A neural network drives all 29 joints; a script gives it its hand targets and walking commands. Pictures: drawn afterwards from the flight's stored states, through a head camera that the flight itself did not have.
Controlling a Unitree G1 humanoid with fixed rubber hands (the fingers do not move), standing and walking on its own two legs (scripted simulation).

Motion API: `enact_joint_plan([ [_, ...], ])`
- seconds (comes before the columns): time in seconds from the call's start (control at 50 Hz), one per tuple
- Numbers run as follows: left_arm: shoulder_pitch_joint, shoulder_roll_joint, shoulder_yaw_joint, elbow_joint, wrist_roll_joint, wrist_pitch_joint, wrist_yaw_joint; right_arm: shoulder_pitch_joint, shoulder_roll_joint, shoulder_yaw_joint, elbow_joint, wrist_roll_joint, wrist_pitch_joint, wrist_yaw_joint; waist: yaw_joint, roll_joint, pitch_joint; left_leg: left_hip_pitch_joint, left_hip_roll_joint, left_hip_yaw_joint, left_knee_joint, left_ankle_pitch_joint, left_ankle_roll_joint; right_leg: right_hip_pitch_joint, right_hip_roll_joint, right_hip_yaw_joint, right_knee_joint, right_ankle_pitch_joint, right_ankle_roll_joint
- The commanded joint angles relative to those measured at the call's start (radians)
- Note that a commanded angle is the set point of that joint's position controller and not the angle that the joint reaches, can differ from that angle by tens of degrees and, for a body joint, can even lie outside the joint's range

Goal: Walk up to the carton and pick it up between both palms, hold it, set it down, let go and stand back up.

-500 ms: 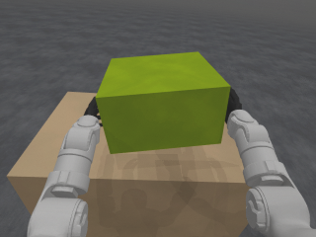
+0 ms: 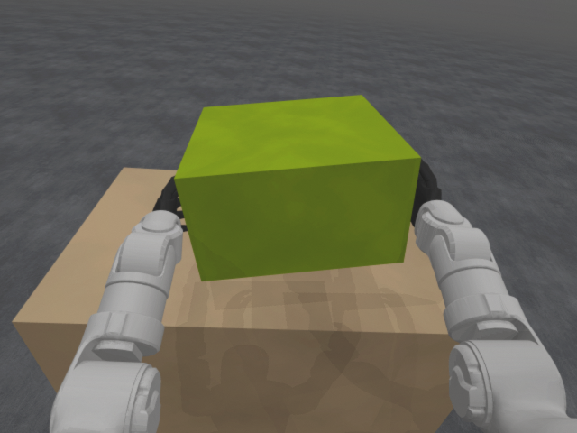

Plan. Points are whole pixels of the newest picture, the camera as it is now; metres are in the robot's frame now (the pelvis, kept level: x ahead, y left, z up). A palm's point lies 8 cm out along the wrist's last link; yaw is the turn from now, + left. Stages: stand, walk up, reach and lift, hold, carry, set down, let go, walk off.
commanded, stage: hold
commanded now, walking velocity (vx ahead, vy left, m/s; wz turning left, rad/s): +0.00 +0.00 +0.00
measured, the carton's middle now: (292, 175) +0.45 +0.01 +0.20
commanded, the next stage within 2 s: set down in 0.20 s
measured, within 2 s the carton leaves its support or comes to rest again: neither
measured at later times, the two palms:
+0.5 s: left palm (166, 219) +0.37 +0.19 +0.16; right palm (425, 203) +0.38 -0.17 +0.21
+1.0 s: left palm (176, 236) +0.40 +0.19 +0.11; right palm (409, 203) +0.42 -0.17 +0.18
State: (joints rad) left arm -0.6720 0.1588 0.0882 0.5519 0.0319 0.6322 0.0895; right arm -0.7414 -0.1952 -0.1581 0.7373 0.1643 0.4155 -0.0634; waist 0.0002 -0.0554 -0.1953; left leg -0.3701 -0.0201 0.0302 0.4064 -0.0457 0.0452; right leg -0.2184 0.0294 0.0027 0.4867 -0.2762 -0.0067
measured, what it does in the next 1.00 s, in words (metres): stands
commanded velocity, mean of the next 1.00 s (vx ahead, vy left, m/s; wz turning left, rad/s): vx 0.00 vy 0.00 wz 0.00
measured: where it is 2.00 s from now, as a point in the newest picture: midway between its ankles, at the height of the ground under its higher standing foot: outside the picture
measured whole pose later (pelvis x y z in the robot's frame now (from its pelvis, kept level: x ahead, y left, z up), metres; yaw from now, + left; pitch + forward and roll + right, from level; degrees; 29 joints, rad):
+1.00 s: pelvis +0.02 +0.00 +0.00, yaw +0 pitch +2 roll +0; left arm -0.65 0.16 0.13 0.71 0.06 0.34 0.05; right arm -0.75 -0.16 -0.18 0.79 0.16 0.07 -0.03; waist 0.00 -0.06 -0.10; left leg -0.37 -0.03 0.03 0.41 -0.07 0.05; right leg -0.22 0.02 0.00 0.49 -0.30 -0.01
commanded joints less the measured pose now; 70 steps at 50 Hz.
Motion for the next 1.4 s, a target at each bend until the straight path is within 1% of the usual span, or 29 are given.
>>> enact_joint_plan([
  [0.0, -1.003, -0.663, -0.254, -0.492, -0.172, -0.165, -0.218, -0.961, 0.62, 0.341, -0.405, 0.153, -0.056, 0.165, -0.026, 0.097, -0.476, 0.535, 0.033, -0.052, -0.117, -0.033, -0.031, -0.143, 0.008, 0.027, -0.235, 0.073, 0.001],
  [0.02, -1.002, -0.674, -0.272, -0.488, -0.175, -0.158, -0.212, -0.942, 0.612, 0.329, -0.366, 0.146, -0.055, 0.17, -0.064, 0.12, -0.434, 0.53, 0.036, -0.056, -0.117, -0.051, -0.036, -0.163, 0.001, 0.028, -0.24, 0.07, -0.005],
  [0.12, -1.004, -0.652, -0.215, -0.427, -0.115, -0.142, -0.225, -0.961, 0.605, 0.302, -0.319, 0.127, -0.052, 0.172, -0.036, 0.118, -0.35, 0.499, 0.036, -0.048, -0.137, -0.107, -0.024, -0.17, -0.008, 0.027, -0.253, 0.001, -0.002],
  [0.14, -0.951, -0.64, -0.2, -0.41, -0.13, -0.144, -0.228, -0.968, 0.638, 0.325, -0.374, 0.131, -0.054, 0.173, -0.005, 0.052, -0.391, 0.495, 0.029, -0.042, -0.131, -0.077, -0.005, -0.141, -0.008, 0.034, -0.255, 0.034, 0.005],
  [0.18, -0.986, -0.664, -0.233, -0.442, -0.153, -0.157, -0.228, -0.985, 0.611, 0.321, -0.394, 0.136, -0.064, 0.164, -0.032, 0.064, -0.429, 0.545, 0.028, -0.045, -0.113, -0.075, -0.014, -0.188, -0.029, 0.039, -0.262, 0.025, -0.003],
  [0.2, -0.754, -0.607, -0.203, -0.315, -0.122, -0.118, -0.237, -0.846, 0.646, 0.329, -0.343, 0.166, -0.039, 0.151, 0.023, 0.042, -0.302, 0.491, 0.014, -0.003, -0.124, -0.115, -0.004, -0.077, -0.013, 0.045, -0.263, 0.02, 0.004],
  [0.22, -0.79, -0.683, -0.269, -0.411, -0.149, -0.128, -0.234, -0.895, 0.626, 0.34, -0.446, 0.159, -0.064, 0.157, -0.002, 0.096, -0.409, 0.538, 0.028, -0.015, -0.129, -0.004, -0.027, -0.04, 0.017, 0.01, -0.236, 0.13, 0.015],
  [0.3, -0.9, -0.654, -0.296, -0.494, -0.177, -0.169, -0.223, -0.913, 0.612, 0.32, -0.457, 0.148, -0.096, 0.163, -0.018, 0.14, -0.495, 0.534, 0.028, -0.027, -0.103, 0.004, -0.039, -0.029, 0.014, 0.016, -0.215, 0.157, 0.013],
  [0.32, -0.915, -0.643, -0.279, -0.45, -0.181, -0.185, -0.227, -0.937, 0.608, 0.291, -0.419, 0.125, -0.102, 0.159, -0.036, 0.097, -0.442, 0.503, 0.03, -0.028, -0.113, -0.047, -0.033, -0.061, 0.012, 0.007, -0.224, 0.099, 0.012],
  [0.38, -0.961, -0.631, -0.246, -0.482, -0.15, -0.226, -0.215, -0.956, 0.653, 0.327, -0.436, 0.094, -0.14, 0.169, 0.016, 0.106, -0.482, 0.514, 0.026, -0.017, -0.123, -0.053, -0.032, -0.057, 0.002, 0.005, -0.226, 0.06, 0.015],
  [0.44, -0.926, -0.577, -0.14, -0.321, -0.076, -0.247, -0.238, -0.919, 0.645, 0.265, -0.284, 0.031, -0.172, 0.182, 0.028, 0.04, -0.358, 0.551, 0.015, -0.011, -0.096, -0.137, -0.013, -0.189, -0.049, 0.018, -0.257, -0.079, -0.02],
  [0.46, -0.929, -0.586, -0.17, -0.313, -0.088, -0.26, -0.248, -0.972, 0.657, 0.255, -0.34, 0.011, -0.198, 0.183, 0.039, 0.08, -0.364, 0.48, 0.03, 0.0, -0.128, -0.164, -0.01, -0.119, -0.032, 0.009, -0.24, -0.084, -0.003],
  [0.5, -0.889, -0.579, -0.157, -0.21, -0.071, -0.265, -0.257, -0.933, 0.614, 0.175, -0.242, -0.027, -0.212, 0.179, -0.007, 0.097, -0.295, 0.452, 0.039, -0.007, -0.157, -0.207, -0.021, -0.098, -0.017, -0.011, -0.243, -0.086, 0.001],
  [0.54, -0.802, -0.557, -0.06, -0.139, 0.026, -0.267, -0.281, -0.851, 0.598, 0.163, -0.141, -0.054, -0.215, 0.187, 0.022, 0.037, -0.184, 0.507, 0.018, 0.004, -0.144, -0.211, 0.0, -0.17, -0.058, -0.003, -0.278, -0.142, -0.013],
  [0.58, -0.85, -0.56, -0.044, -0.109, 0.029, -0.292, -0.301, -0.875, 0.578, 0.121, -0.12, -0.087, -0.244, 0.197, 0.007, 0.027, -0.203, 0.541, 0.018, 0.001, -0.124, -0.229, -0.006, -0.206, -0.071, 0.0, -0.264, -0.176, -0.028],
  [0.64, -0.848, -0.619, -0.134, -0.207, -0.01, -0.329, -0.288, -0.848, 0.582, 0.164, -0.173, -0.07, -0.284, 0.2, -0.005, 0.051, -0.243, 0.592, 0.03, -0.001, -0.127, -0.19, -0.034, -0.195, -0.055, -0.019, -0.256, -0.109, -0.034],
  [0.74, -1.144, -0.659, -0.288, -0.453, -0.141, -0.464, -0.2, -0.878, 0.668, 0.231, -0.166, -0.071, -0.349, 0.236, 0.0, 0.173, -0.441, 0.528, 0.059, -0.025, -0.17, -0.221, -0.072, -0.087, -0.006, -0.042, -0.189, -0.021, -0.008],
  [0.84, -1.044, -0.691, -0.375, -0.463, -0.17, -0.494, -0.136, -0.717, 0.689, 0.301, -0.132, -0.069, -0.357, 0.229, 0.003, 0.129, -0.559, 0.622, 0.063, -0.038, -0.134, -0.146, -0.073, -0.152, 0.001, -0.029, -0.197, 0.046, -0.007],
  [0.96, -0.807, -0.651, -0.308, -0.301, -0.104, -0.441, -0.171, -0.634, 0.632, 0.312, -0.163, -0.067, -0.337, 0.201, -0.003, 0.1, -0.432, 0.565, 0.055, -0.026, -0.128, -0.06, -0.044, -0.101, -0.003, -0.023, -0.217, 0.089, 0.009],
  [0.98, -0.819, -0.612, -0.261, -0.319, -0.097, -0.443, -0.187, -0.611, 0.65, 0.316, -0.117, -0.055, -0.326, 0.192, 0.014, 0.058, -0.433, 0.571, 0.051, -0.008, -0.132, -0.012, -0.031, -0.066, -0.009, -0.019, -0.224, 0.115, 0.023],
  [1.02, -0.804, -0.587, -0.248, -0.322, -0.071, -0.436, -0.202, -0.591, 0.622, 0.318, -0.126, -0.057, -0.328, 0.182, -0.001, 0.097, -0.442, 0.616, 0.044, -0.01, -0.099, 0.087, -0.035, -0.066, -0.011, -0.018, -0.214, 0.2, 0.02],
  [1.06, -0.821, -0.607, -0.288, -0.449, -0.087, -0.459, -0.194, -0.598, 0.635, 0.388, -0.211, -0.029, -0.343, 0.178, 0.022, 0.111, -0.534, 0.656, 0.041, -0.01, -0.065, 0.198, -0.05, -0.06, 0.0, -0.023, -0.199, 0.262, 0.03],
  [1.12, -0.767, -0.623, -0.29, -0.416, -0.073, -0.479, -0.193, -0.592, 0.656, 0.414, -0.224, -0.017, -0.356, 0.169, 0.044, 0.101, -0.531, 0.643, 0.031, -0.003, -0.039, 0.306, -0.067, -0.016, -0.007, -0.013, -0.18, 0.386, 0.047],
  [1.14, -0.816, -0.629, -0.304, -0.469, -0.09, -0.499, -0.192, -0.572, 0.663, 0.405, -0.219, -0.026, -0.36, 0.168, 0.005, 0.108, -0.587, 0.669, 0.03, -0.009, -0.024, 0.325, -0.07, -0.028, -0.003, -0.018, -0.183, 0.41, 0.043],
  [1.18, -0.772, -0.643, -0.297, -0.451, -0.088, -0.515, -0.192, -0.548, 0.673, 0.437, -0.231, -0.026, -0.375, 0.159, 0.031, 0.093, -0.588, 0.662, 0.031, -0.01, -0.021, 0.335, -0.066, -0.01, -0.009, -0.015, -0.174, 0.454, 0.049],
  [1.22, -0.784, -0.645, -0.337, -0.518, -0.113, -0.538, -0.188, -0.507, 0.69, 0.445, -0.275, -0.024, -0.386, 0.148, 0.014, 0.087, -0.651, 0.701, 0.029, -0.024, -0.001, 0.432, -0.083, -0.001, -0.007, -0.01, -0.158, 0.573, 0.061],
  [1.3, -0.794, -0.621, -0.314, -0.426, -0.068, -0.559, -0.199, -0.525, 0.7, 0.413, -0.226, -0.064, -0.401, 0.139, -0.005, 0.115, -0.599, 0.644, 0.025, -0.014, -0.018, 0.352, -0.075, 0.003, -0.02, -0.01, -0.162, 0.521, 0.065],
  [1.32, -0.804, -0.626, -0.282, -0.411, -0.078, -0.567, -0.201, -0.528, 0.701, 0.413, -0.195, -0.061, -0.398, 0.137, 0.02, 0.068, -0.58, 0.644, 0.029, -0.009, -0.01, 0.375, -0.072, 0.014, -0.015, -0.01, -0.159, 0.537, 0.06],
  [1.38, -0.861, -0.633, -0.298, -0.399, -0.097, -0.613, -0.201, -0.515, 0.734, 0.403, -0.169, -0.088, -0.418, 0.139, 0.002, 0.07, -0.625, 0.582, 0.017, 0.0, -0.025, 0.29, -0.07, 0.028, -0.028, -0.008, -0.148, 0.528, 0.062],
])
